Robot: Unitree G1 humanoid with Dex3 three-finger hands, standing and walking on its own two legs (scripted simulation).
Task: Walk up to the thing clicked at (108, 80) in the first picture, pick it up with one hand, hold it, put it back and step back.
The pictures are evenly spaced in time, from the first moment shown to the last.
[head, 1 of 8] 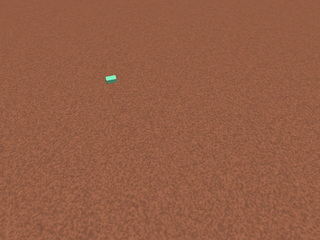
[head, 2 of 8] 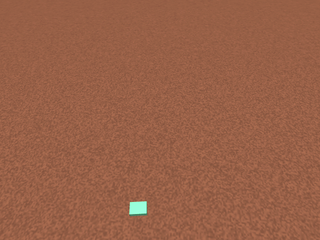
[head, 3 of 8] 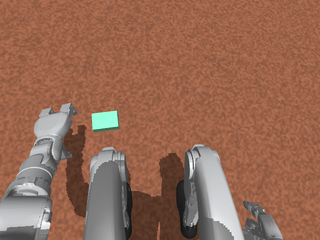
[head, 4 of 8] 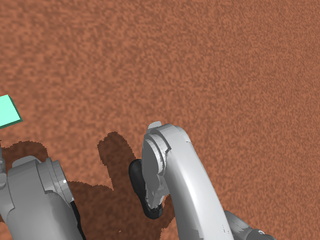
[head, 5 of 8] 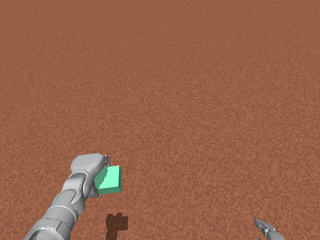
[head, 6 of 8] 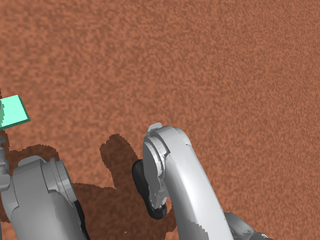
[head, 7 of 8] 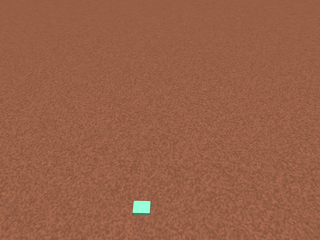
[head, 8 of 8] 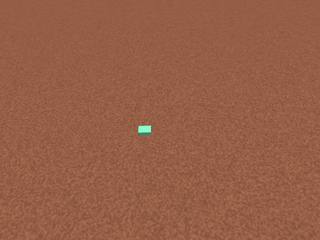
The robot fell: no
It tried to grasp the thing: yes
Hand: left
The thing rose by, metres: 0.67
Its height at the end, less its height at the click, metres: +0.00
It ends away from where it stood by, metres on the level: 0.01
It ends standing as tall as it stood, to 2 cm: yes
